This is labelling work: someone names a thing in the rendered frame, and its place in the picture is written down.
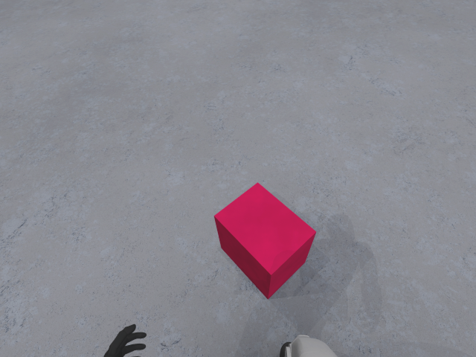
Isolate right robot shin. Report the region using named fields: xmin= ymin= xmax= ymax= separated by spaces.
xmin=291 ymin=335 xmax=309 ymax=343

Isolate robot left hand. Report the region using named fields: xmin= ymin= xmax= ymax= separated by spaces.
xmin=104 ymin=324 xmax=147 ymax=357

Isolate carton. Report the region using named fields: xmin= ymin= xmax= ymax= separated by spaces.
xmin=214 ymin=182 xmax=316 ymax=299

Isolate right robot thigh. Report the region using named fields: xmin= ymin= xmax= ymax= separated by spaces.
xmin=285 ymin=338 xmax=337 ymax=357

